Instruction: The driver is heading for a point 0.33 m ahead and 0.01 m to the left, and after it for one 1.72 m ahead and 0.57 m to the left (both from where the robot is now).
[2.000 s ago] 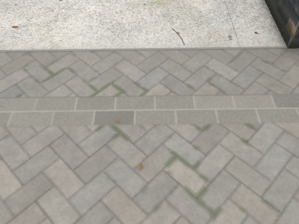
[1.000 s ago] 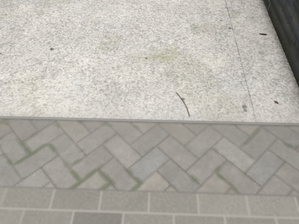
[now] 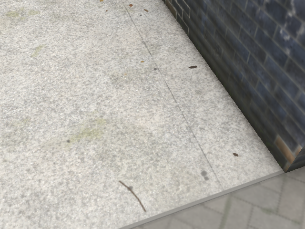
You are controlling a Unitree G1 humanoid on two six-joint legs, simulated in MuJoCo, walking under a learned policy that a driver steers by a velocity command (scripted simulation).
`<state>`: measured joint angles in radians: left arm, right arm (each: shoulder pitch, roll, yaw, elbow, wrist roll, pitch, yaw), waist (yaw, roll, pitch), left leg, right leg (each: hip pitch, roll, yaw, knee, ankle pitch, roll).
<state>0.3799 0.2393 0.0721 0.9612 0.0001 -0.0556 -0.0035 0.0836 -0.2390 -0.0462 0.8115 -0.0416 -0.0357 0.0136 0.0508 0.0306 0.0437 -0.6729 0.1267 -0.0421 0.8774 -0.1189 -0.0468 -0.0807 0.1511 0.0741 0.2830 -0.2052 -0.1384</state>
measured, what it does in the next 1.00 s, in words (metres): walks ahead, turning left: left foot, then right foot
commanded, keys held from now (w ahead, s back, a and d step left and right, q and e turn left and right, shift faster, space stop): w+e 0.02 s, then w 0.08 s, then no key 0.04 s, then q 0.86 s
